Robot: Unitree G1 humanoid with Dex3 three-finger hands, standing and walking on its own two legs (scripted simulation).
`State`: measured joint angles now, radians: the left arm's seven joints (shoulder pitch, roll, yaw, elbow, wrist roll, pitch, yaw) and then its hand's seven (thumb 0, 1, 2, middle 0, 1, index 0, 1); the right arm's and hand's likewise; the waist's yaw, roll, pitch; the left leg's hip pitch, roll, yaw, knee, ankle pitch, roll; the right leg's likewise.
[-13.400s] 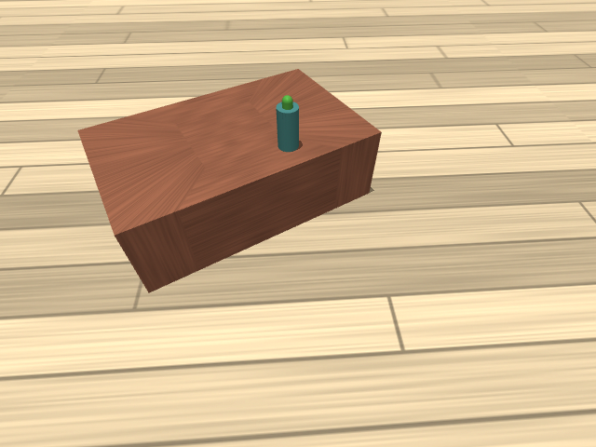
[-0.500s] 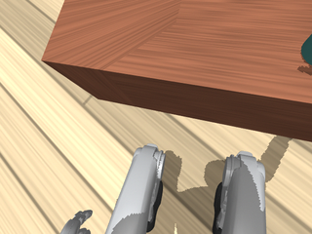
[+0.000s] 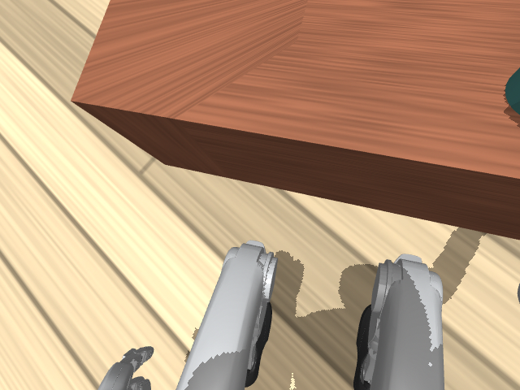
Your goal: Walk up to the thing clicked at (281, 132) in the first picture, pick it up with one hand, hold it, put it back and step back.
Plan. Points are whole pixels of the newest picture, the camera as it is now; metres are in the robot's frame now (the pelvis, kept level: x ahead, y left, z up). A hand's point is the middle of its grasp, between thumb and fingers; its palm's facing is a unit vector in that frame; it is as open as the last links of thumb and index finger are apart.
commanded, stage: settle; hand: right
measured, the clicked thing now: out of the picture +0.54 -0.32 +0.05
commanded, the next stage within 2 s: lift in 1.40 s
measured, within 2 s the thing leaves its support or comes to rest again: leaves its support in 0.24 s
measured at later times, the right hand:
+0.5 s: hand out of the picture +0.51 -0.33 +0.05, palm faces +0.42 +0.90 -0.06, open 11.7 cm
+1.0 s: hand out of the picture +0.52 -0.33 +0.09, palm faces +0.41 +0.91 -0.04, open 11.8 cm
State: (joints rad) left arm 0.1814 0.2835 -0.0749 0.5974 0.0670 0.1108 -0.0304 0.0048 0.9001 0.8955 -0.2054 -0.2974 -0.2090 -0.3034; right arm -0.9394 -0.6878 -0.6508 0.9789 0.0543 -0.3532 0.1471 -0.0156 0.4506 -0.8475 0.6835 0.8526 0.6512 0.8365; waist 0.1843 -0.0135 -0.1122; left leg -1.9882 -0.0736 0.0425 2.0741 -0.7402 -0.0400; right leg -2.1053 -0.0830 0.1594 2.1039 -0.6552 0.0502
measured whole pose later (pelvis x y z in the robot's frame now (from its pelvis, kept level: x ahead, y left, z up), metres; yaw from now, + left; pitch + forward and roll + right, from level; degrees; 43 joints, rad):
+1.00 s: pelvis +0.02 +0.00 +0.10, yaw -2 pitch +36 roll +6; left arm 0.21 0.26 -0.02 0.65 0.05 0.05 0.00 0.01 0.92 0.88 -0.20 -0.30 -0.21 -0.30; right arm -0.84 -0.59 -0.62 0.97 0.04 -0.33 0.10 -0.02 0.55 -0.99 0.63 1.00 0.61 0.98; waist 0.17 -0.02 -0.14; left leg -1.69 -0.06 0.02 1.76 -0.70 -0.03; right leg -1.80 -0.09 0.11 1.79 -0.63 0.04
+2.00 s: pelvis +0.04 -0.01 +0.17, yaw -4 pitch +31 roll +5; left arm 0.21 0.24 0.01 0.68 0.05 0.01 0.02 0.01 0.94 0.88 -0.20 -0.31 -0.22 -0.30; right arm -0.63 -0.42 -0.50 0.80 0.08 -0.34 0.02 -0.02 0.60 -1.04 0.64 1.01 0.62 0.99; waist 0.12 -0.02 -0.16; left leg -1.40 -0.04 0.01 1.49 -0.64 -0.04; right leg -1.51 -0.09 0.08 1.54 -0.59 0.03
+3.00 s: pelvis +0.07 -0.02 +0.30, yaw -7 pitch +14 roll +2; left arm 0.24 0.20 0.02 0.71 0.04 -0.03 0.07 0.01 0.90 0.91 -0.19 -0.30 -0.20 -0.31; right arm -0.21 -0.16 -0.22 0.56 0.10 -0.40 -0.12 -0.02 0.61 -1.06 0.63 1.03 0.61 1.01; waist 0.05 -0.02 -0.08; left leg -0.67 0.00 -0.01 0.92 -0.48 -0.03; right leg -0.76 -0.06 0.01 0.96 -0.44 0.03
